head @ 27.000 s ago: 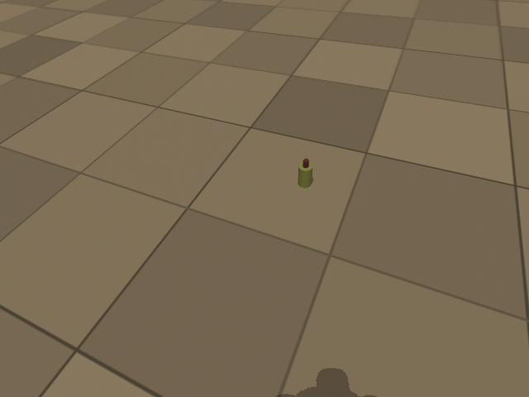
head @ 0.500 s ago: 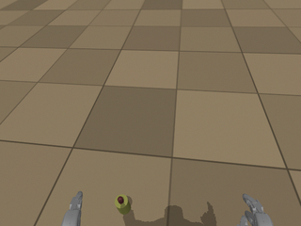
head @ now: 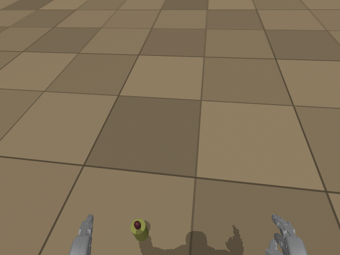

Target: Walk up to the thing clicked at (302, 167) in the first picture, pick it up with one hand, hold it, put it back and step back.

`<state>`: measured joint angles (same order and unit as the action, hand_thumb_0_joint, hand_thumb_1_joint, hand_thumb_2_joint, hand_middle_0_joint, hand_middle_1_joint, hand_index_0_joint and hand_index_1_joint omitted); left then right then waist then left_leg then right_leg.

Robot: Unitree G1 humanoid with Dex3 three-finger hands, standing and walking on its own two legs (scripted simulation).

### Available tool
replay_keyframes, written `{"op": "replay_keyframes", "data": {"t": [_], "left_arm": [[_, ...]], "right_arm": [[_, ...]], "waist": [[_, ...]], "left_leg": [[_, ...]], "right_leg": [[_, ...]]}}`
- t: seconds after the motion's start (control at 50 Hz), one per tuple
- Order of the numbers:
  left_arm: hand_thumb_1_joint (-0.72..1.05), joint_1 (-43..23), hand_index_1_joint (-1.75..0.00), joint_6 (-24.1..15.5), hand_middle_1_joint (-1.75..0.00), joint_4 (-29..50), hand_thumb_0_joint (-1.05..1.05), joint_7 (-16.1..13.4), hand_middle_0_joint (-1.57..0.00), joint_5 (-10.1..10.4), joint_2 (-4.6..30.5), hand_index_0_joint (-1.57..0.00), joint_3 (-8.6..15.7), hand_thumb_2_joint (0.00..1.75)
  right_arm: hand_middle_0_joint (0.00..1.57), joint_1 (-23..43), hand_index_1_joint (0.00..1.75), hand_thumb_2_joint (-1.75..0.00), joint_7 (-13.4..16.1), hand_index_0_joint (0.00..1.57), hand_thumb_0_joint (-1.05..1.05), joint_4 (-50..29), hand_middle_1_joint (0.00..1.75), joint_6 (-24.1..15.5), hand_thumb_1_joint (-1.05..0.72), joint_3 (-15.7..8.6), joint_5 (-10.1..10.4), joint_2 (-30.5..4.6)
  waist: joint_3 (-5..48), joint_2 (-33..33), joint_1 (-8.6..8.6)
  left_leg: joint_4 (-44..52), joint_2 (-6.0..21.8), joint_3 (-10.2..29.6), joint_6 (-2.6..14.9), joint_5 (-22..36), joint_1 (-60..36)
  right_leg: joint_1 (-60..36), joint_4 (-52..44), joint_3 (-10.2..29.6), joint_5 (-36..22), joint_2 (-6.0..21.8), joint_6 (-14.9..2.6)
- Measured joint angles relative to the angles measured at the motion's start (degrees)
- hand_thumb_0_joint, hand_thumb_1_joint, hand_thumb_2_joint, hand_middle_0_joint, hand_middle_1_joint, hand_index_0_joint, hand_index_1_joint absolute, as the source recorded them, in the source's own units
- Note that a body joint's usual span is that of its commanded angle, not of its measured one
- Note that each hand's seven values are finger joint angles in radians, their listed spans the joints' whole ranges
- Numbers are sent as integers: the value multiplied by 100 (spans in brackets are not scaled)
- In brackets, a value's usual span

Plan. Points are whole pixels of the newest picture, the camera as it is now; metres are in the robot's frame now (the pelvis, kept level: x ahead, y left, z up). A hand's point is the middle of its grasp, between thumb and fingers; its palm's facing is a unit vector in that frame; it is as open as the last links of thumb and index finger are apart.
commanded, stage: home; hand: left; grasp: from the side
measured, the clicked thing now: (139, 228) +0.39 +0.23 -0.63
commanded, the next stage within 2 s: stand in 0.54 s
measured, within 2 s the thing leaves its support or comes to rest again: neither
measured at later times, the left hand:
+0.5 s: hand (108, 252) +0.17 +0.18 -0.05, palm faces +0.10 -0.95 -0.29, open 17.4 cm
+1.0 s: hand out of the picture +0.17 +0.18 -0.06, palm faces +0.05 -0.95 -0.31, open 11.4 cm
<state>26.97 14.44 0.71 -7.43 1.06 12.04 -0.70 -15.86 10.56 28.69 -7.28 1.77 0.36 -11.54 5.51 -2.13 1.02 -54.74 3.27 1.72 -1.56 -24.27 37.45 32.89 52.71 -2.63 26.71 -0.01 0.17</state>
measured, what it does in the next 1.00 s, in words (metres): stands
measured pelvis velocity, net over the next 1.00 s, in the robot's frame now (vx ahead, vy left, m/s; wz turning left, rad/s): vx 0.00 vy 0.00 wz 0.01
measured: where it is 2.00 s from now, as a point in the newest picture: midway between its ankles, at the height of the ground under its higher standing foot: outside the picture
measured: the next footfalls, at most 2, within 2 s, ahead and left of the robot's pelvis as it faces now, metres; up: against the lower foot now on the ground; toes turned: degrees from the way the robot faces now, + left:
none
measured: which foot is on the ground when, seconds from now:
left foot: down 0.00-1.00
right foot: down 0.00-1.00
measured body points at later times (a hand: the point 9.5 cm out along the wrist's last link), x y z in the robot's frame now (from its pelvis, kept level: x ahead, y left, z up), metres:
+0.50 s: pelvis +0.00 +0.00 +0.00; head +0.02 +0.00 +0.45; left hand +0.16 +0.23 -0.03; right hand +0.16 -0.24 -0.07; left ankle +0.03 +0.13 -0.69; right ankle +0.00 -0.12 -0.69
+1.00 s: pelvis +0.00 +0.00 +0.00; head +0.02 +0.00 +0.45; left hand +0.16 +0.23 -0.04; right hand +0.16 -0.24 -0.08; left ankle +0.03 +0.13 -0.69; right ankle +0.00 -0.12 -0.69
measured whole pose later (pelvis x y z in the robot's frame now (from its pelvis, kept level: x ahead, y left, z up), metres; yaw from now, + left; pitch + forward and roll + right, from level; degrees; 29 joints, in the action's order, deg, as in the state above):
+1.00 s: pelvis +0.00 +0.00 +0.00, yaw +0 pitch +5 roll -1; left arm 23.4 9.7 -5.9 -5.9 -1.6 13.0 -1.2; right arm -14.2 8.5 32.4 -6.5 1.2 -2.8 -12.3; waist 2.7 -1.4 0.4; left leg -53.1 2.6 1.3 -1.4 -23.5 34.4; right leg 30.3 52.2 -2.3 26.6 0.6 0.0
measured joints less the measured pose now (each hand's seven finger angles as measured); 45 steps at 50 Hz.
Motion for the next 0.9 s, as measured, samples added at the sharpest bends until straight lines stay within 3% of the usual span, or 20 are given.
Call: {"op": "replay_keyframes", "data": {"t": [0.7,0.8,0.9], "left_arm": [[-51,-16,-6,-10,-6,-19,-1,-14,-6,2,-14,-6,1,7],[-37,-28,-16,-37,-16,-28,-1,-26,-12,-6,1,-12,12,21],[-10,-24,-24,-35,-24,-65,-1,-18,-17,-1,-15,-17,-16,48]], "right_arm": [[20,-12,30,-90,12,21,2,22,30,31,-90,-34,-16,-25],[20,0,30,-90,13,21,2,24,30,15,-90,-30,-19,-34],[20,-11,30,-90,-15,21,2,16,30,19,-90,-22,-14,-28]], "waist": [[-2,23,-3],[-1,23,9],[-4,19,1]], "left_leg": [[37,0,2,-10,-4,-61],[47,-3,-3,-6,9,-68],[47,-8,-15,-5,18,-49]], "right_leg": [[-56,-26,0,11,-2,-9],[-59,-32,5,-2,0,-8],[-31,-19,17,-7,5,-8]]}}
